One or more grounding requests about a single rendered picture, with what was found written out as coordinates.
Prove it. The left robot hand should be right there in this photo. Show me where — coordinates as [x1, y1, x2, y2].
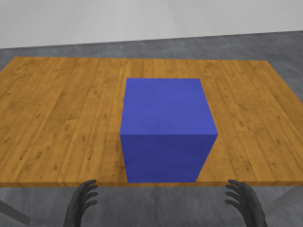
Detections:
[63, 180, 98, 227]

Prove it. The right robot hand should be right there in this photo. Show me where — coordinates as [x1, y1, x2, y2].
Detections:
[224, 180, 268, 227]

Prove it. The carton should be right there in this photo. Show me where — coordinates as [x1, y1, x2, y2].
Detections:
[119, 78, 218, 183]

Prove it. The table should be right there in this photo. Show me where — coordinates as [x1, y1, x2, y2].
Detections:
[0, 56, 303, 227]

